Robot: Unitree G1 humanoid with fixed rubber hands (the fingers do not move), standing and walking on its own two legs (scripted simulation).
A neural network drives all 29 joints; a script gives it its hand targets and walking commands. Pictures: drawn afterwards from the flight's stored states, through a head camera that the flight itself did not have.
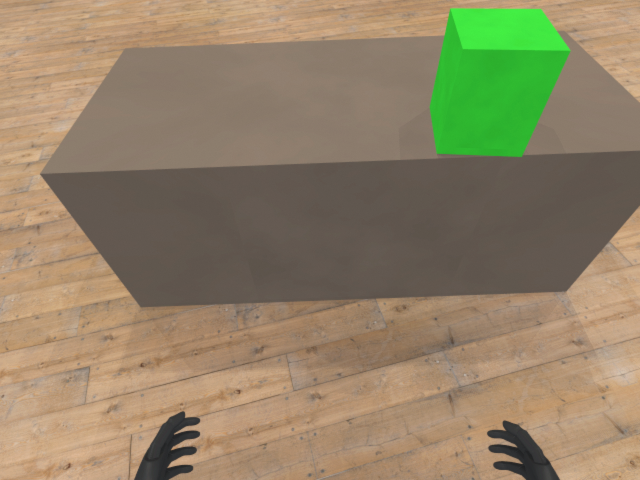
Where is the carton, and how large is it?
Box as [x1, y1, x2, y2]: [430, 8, 570, 156]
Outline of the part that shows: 450,8 430,103 430,112 437,153 521,156 570,50 541,9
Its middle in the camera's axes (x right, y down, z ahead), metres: +0.39 -0.37 +0.90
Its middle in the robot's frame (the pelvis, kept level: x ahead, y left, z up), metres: +0.91 -0.39 +0.01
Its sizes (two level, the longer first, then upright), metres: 0.210 0.200 0.250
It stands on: a pedestal, 0.64 m high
